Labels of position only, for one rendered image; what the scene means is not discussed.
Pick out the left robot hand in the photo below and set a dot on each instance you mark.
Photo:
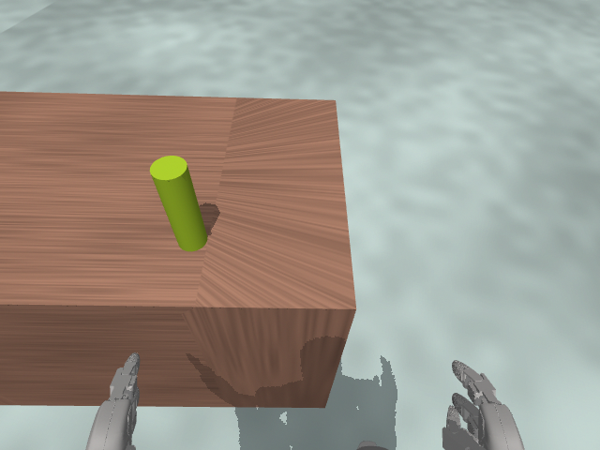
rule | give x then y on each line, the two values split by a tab
116	417

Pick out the right robot hand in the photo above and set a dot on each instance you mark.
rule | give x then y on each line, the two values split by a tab
491	427

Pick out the can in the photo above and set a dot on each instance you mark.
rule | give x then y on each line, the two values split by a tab
175	189

